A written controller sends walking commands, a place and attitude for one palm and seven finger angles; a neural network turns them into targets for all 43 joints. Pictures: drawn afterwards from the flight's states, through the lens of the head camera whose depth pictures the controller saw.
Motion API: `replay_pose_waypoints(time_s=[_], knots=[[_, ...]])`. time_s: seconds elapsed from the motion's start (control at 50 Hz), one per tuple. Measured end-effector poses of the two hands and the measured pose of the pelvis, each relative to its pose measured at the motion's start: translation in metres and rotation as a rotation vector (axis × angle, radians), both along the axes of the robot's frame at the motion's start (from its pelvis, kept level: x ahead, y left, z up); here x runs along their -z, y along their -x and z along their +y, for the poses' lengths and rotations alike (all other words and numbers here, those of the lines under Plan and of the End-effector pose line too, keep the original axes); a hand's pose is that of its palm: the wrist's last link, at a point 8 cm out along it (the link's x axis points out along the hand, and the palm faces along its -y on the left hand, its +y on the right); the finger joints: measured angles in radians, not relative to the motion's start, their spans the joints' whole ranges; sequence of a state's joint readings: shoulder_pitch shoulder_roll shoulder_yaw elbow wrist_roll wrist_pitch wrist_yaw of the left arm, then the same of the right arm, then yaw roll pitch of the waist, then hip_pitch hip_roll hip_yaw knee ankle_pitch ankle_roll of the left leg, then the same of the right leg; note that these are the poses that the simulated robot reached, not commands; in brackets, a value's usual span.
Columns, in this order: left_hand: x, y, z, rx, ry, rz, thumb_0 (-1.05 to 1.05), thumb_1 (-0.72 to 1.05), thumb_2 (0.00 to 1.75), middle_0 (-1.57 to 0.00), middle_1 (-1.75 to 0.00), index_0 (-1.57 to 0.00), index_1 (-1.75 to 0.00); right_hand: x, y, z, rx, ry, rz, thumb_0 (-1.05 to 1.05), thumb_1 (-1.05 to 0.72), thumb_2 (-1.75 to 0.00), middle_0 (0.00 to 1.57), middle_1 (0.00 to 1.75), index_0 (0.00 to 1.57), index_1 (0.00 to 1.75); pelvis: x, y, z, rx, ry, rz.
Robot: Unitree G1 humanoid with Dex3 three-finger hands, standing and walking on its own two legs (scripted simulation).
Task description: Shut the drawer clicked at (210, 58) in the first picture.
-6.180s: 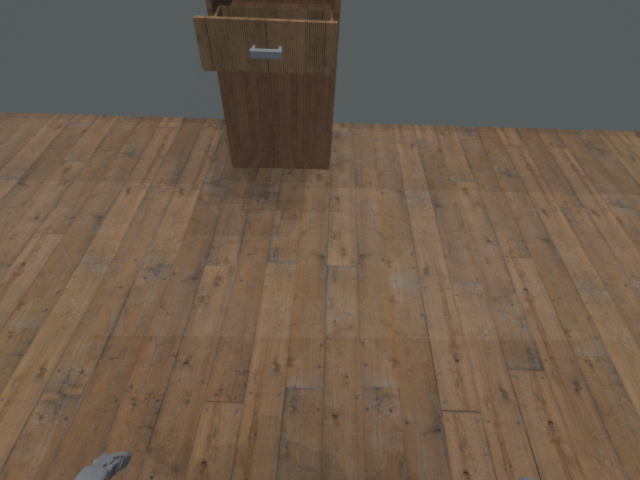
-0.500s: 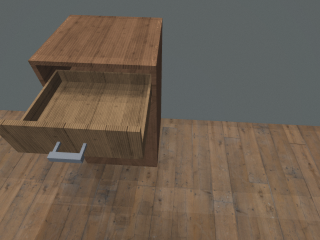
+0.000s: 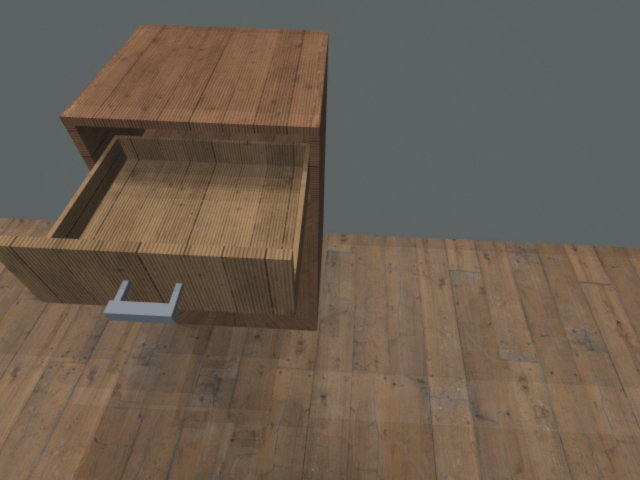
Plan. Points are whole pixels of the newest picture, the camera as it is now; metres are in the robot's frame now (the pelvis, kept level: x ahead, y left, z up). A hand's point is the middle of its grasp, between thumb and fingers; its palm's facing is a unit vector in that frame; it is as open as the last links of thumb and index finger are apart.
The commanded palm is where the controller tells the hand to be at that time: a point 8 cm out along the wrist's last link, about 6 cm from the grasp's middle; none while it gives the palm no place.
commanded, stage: look again from close up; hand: left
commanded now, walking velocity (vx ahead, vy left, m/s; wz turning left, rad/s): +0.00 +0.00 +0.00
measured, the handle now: (147, 300) +0.37 +0.29 -0.05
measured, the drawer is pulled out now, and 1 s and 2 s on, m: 0.30 0.30 0.30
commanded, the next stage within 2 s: shuffle to correct the standing spot in 0.46 s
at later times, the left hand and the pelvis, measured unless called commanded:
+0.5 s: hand out of the picture +0.05 +0.25 -0.17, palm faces -0.02 -0.98 -0.21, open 7.4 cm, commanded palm none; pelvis +0.01 +0.07 +0.00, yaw -2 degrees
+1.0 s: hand out of the picture +0.00 +0.23 -0.18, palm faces +0.06 -0.98 -0.18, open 7.4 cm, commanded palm none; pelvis +0.06 +0.07 -0.01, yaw -1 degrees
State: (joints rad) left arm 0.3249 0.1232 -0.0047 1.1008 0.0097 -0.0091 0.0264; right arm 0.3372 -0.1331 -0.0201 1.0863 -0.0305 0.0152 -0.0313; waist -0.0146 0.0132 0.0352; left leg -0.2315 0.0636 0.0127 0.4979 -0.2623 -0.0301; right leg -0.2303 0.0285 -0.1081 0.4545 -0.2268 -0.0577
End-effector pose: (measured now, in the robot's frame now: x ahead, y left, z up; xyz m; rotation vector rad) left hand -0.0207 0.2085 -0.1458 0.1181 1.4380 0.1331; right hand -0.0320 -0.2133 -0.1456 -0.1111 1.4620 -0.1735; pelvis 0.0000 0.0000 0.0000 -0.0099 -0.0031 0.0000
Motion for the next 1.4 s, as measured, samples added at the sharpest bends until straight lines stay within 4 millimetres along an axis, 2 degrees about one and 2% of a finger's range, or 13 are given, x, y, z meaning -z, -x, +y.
replay_pose_waypoints(time_s=[0.18,0.26,0.34,0.46,0.64,0.8,0.88,0.98,1.04,1.16,1.24,1.32,1.4], knots=[[0.001,-0.053,0.057,0.025,-0.065,-0.129,0.01,0.91,0.89,-0.20,-0.30,-0.20,-0.30,-0.001,-0.040,0.017,-0.003,0.044,-0.126,0.00,-0.91,-0.90,0.19,0.30,0.20,0.30,0.005,-0.017,0.031,0.006,0.009,-0.002],[-0.003,-0.075,0.073,0.038,-0.076,-0.187,0.00,0.91,0.89,-0.20,-0.30,-0.20,-0.30,-0.002,-0.057,0.033,-0.021,0.044,-0.169,0.01,-0.92,-0.90,0.19,0.30,0.20,0.30,0.004,-0.018,0.045,0.013,0.006,-0.015],[-0.006,-0.083,0.083,0.049,-0.077,-0.208,0.00,0.91,0.89,-0.20,-0.30,-0.20,-0.30,-0.001,-0.063,0.041,-0.027,0.045,-0.184,0.01,-0.94,-0.90,0.20,0.30,0.20,0.30,0.004,-0.017,0.056,0.019,0.001,-0.025],[-0.005,-0.073,0.087,0.062,-0.061,-0.167,0.00,0.91,0.89,-0.20,-0.30,-0.20,-0.30,-0.003,-0.057,0.051,-0.025,0.037,-0.168,0.01,-0.93,-0.90,0.20,0.30,0.20,0.30,0.002,-0.013,0.066,0.032,-0.006,-0.030],[-0.002,-0.033,0.082,0.053,-0.037,-0.051,0.00,0.91,0.89,-0.20,-0.30,-0.20,-0.30,0.000,-0.030,0.061,-0.007,0.011,-0.092,0.01,-0.92,-0.90,0.20,0.30,0.20,0.30,0.000,-0.009,0.069,0.039,-0.014,-0.035],[-0.005,-0.012,0.070,0.021,-0.040,0.023,0.00,0.91,0.89,-0.20,-0.30,-0.20,-0.30,0.009,-0.014,0.056,0.011,-0.024,0.001,0.00,-0.91,-0.90,0.20,0.30,0.20,0.30,0.003,-0.025,0.061,0.037,-0.019,-0.026],[-0.004,-0.007,0.066,-0.026,-0.041,0.042,0.00,0.91,0.89,-0.20,-0.30,-0.20,-0.30,0.012,-0.022,0.051,-0.005,-0.019,0.030,0.00,-0.91,-0.90,0.20,0.30,0.20,0.30,0.007,-0.037,0.059,0.022,-0.003,-0.013],[0.006,-0.009,0.070,-0.059,-0.018,0.089,0.00,0.91,0.89,-0.20,-0.30,-0.20,-0.30,0.008,-0.056,0.050,-0.024,0.022,-0.010,0.01,-0.91,-0.90,0.19,0.30,0.20,0.30,0.012,-0.055,0.067,0.013,-0.006,-0.013],[0.008,-0.027,0.074,-0.032,-0.011,0.112,0.00,0.91,0.89,-0.20,-0.30,-0.20,-0.30,0.006,-0.072,0.054,-0.012,0.041,-0.057,0.00,-0.91,-0.90,0.19,0.30,0.20,0.30,0.011,-0.068,0.072,0.038,-0.017,-0.017],[0.000,-0.104,0.077,0.002,-0.044,-0.022,0.01,0.92,0.89,-0.20,-0.30,-0.20,-0.30,0.005,-0.086,0.072,-0.020,-0.005,-0.023,0.00,-0.91,-0.90,0.19,0.30,0.20,0.30,0.003,-0.087,0.070,0.010,-0.020,-0.013],[-0.003,-0.141,0.084,0.008,-0.094,-0.105,0.02,0.95,0.89,-0.20,-0.30,-0.20,-0.30,0.014,-0.101,0.074,-0.009,-0.041,-0.008,0.00,-0.91,-0.90,0.20,0.30,0.20,0.30,0.007,-0.098,0.061,0.011,-0.030,-0.013],[-0.008,-0.160,0.084,0.033,-0.110,-0.142,0.02,0.94,0.89,-0.20,-0.30,-0.20,-0.30,0.019,-0.119,0.068,0.010,-0.039,-0.026,0.01,-0.91,-0.90,0.20,0.30,0.20,0.30,0.008,-0.097,0.058,0.001,-0.021,0.000],[-0.007,-0.163,0.083,0.032,-0.100,-0.162,0.01,0.92,0.89,-0.20,-0.30,-0.20,-0.30,0.014,-0.130,0.056,-0.005,-0.002,-0.042,0.02,-0.93,-0.90,0.20,0.30,0.20,0.30,0.006,-0.088,0.062,-0.007,-0.020,-0.004]])
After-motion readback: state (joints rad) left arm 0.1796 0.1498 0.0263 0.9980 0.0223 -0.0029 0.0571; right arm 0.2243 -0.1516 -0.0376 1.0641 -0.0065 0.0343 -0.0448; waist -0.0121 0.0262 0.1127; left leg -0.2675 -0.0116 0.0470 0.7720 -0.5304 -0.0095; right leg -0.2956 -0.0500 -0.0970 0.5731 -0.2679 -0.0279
